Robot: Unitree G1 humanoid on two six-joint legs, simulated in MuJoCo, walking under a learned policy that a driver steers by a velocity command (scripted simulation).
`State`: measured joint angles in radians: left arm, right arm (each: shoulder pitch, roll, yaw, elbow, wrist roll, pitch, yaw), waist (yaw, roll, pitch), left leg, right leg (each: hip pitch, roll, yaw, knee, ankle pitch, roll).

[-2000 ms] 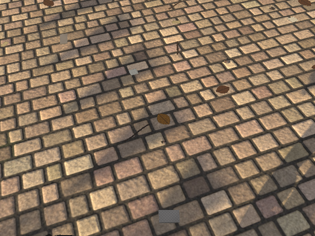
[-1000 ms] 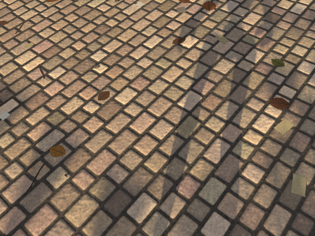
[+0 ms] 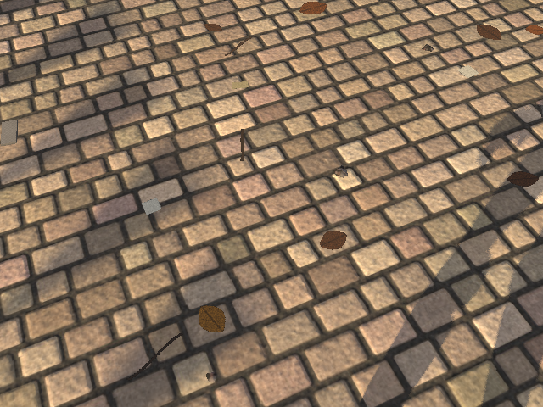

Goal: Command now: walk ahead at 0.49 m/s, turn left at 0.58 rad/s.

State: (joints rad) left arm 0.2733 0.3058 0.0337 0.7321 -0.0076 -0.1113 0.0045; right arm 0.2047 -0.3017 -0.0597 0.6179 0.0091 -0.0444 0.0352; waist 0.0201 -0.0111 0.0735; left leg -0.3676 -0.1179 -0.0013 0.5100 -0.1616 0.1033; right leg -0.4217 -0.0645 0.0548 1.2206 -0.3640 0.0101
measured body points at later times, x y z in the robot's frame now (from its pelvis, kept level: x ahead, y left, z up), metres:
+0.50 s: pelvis +0.30 -0.06 +0.01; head +0.32 -0.07 +0.46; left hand +0.40 +0.22 -0.09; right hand +0.42 -0.33 -0.10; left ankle +0.21 +0.07 -0.64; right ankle +0.35 -0.14 -0.73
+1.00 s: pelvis +0.57 -0.02 +0.01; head +0.58 -0.01 +0.46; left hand +0.71 +0.24 -0.10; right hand +0.65 -0.31 -0.08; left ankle +0.61 +0.08 -0.73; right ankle +0.49 -0.14 -0.64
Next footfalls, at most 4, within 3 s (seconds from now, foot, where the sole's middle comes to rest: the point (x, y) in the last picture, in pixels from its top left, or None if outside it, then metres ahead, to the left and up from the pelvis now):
0.34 right None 0.39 -0.13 -0.77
0.84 left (261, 319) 0.65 0.07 -0.77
1.36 right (384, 256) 0.84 -0.26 -0.77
1.90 left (354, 155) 1.22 -0.21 -0.77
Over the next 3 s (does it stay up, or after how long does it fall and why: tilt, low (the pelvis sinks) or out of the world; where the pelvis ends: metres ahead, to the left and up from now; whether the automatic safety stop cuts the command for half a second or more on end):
stays up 1.19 -0.27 0.01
